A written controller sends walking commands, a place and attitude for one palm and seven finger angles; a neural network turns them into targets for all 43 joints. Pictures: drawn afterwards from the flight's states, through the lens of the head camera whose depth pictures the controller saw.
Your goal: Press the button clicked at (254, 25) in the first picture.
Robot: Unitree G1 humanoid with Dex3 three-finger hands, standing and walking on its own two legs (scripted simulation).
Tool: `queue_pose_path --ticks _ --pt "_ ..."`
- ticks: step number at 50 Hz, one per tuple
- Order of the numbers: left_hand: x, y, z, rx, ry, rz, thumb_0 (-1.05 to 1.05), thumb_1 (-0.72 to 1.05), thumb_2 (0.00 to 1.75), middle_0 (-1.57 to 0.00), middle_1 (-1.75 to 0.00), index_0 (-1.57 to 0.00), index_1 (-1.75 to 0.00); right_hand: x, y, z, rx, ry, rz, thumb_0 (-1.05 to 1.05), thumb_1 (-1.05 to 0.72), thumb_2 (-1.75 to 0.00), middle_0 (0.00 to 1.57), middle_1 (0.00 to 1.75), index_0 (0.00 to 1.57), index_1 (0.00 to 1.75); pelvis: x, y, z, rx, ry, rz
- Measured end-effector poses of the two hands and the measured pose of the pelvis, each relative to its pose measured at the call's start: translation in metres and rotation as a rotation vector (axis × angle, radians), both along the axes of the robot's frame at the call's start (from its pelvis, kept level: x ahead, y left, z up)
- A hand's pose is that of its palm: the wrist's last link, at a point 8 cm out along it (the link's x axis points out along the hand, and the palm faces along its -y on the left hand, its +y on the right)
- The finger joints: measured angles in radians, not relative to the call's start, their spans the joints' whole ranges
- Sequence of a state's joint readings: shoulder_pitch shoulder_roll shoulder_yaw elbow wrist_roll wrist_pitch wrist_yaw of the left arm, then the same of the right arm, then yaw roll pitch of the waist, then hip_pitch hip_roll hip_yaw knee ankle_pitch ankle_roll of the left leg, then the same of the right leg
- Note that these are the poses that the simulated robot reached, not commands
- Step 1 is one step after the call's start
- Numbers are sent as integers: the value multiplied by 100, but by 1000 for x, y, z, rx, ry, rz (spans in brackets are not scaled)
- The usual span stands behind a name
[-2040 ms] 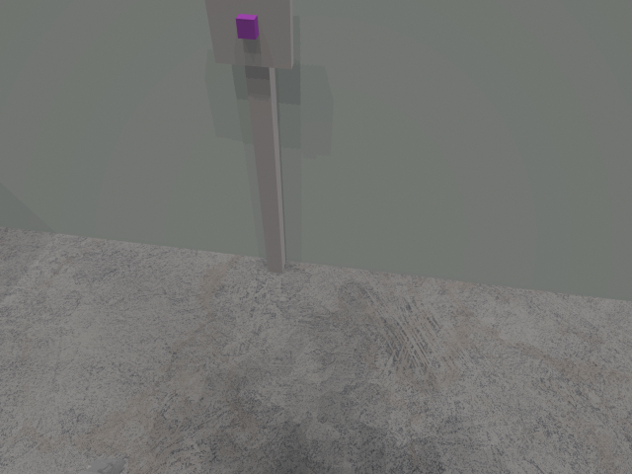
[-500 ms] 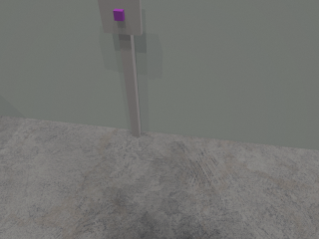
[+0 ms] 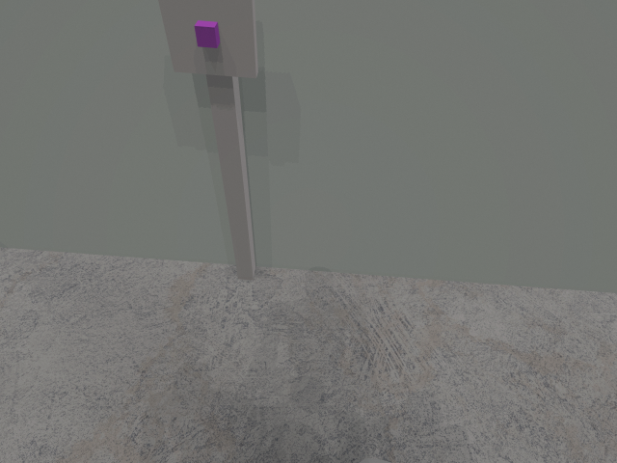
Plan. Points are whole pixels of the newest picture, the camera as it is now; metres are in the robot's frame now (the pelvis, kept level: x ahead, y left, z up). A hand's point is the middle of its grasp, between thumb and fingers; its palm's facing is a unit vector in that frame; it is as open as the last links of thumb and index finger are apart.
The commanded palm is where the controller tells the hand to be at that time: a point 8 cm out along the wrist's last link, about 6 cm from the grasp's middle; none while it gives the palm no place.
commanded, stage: take the last steps up to it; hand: left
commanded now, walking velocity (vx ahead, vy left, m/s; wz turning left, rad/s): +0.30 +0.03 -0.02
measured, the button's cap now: (208, 33) +0.83 +0.24 +0.17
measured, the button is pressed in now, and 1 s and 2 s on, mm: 0 0 0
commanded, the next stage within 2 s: come to a stop and stand still in 0.72 s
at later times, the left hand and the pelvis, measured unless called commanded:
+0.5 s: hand (211, 427) +0.20 +0.15 -0.16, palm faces +0.06 -0.98 -0.21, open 7.2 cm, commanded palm none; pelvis +0.17 -0.03 +0.00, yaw +1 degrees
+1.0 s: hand (192, 358) +0.31 +0.21 -0.18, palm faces +0.04 -0.98 -0.18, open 7.4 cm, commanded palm none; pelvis +0.31 +0.04 +0.00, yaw -1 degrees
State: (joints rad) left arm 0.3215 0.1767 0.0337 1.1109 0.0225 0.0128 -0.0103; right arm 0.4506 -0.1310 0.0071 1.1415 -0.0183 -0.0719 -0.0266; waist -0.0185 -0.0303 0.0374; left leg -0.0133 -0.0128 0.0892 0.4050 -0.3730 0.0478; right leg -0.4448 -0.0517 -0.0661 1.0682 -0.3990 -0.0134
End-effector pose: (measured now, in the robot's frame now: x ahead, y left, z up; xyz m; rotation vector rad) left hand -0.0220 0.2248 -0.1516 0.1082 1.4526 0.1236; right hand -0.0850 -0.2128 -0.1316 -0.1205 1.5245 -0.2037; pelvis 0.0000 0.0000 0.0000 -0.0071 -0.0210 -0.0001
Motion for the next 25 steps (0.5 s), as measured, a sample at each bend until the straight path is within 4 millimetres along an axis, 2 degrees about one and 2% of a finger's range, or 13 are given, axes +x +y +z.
queue_pose_path --ticks 3,6,9,12,14,16,19,21,25 --pt "49 -1 3 8 -62 -22 2 91 89 -20 -30 -20 -30 -20 15 5 34 106 -44 0 -91 -90 20 30 20 30 17 -2 1 6 4 -4" --pt "103 0 6 32 -130 -54 2 93 89 -20 -30 -20 -30 -28 24 7 65 191 -84 0 -91 -90 20 30 20 30 37 -7 -2 13 6 -11" --pt "162 -7 7 51 -207 -93 2 93 89 -19 -30 -20 -30 -24 25 3 90 251 -116 0 -91 -90 20 30 20 30 62 -14 -9 17 3 -19" --pt "212 -16 4 73 -307 -107 1 93 89 -19 -30 -20 -30 -3 14 -9 107 279 -124 0 -90 -90 20 30 20 30 90 -26 -22 21 -6 -11" --pt "229 -22 6 77 -351 -89 1 92 89 -19 -30 -20 -30 27 2 -17 102 247 -111 0 -90 -90 20 30 20 30 103 -32 -22 16 -17 2" --pt "234 -27 10 76 -351 -67 1 92 89 -19 -30 -20 -30 69 -13 -21 85 171 -86 1 -91 -90 20 30 20 30 115 -35 -17 13 -24 8" --pt "231 -33 15 71 -306 -42 0 92 89 -20 -30 -20 -30 146 -33 -22 52 11 -39 1 -91 -90 20 30 20 30 134 -36 -7 9 -19 7" --pt "227 -28 18 87 -276 -19 0 95 89 -20 -30 -20 -30 197 -42 -19 35 -96 -13 0 -91 -90 20 30 20 30 146 -36 -2 5 -12 8" --pt "216 -24 19 74 -201 4 0 95 89 -20 -30 -20 -30 285 -47 -7 16 -260 41 0 -91 -90 20 30 19 30 172 -32 4 -1 -3 9"
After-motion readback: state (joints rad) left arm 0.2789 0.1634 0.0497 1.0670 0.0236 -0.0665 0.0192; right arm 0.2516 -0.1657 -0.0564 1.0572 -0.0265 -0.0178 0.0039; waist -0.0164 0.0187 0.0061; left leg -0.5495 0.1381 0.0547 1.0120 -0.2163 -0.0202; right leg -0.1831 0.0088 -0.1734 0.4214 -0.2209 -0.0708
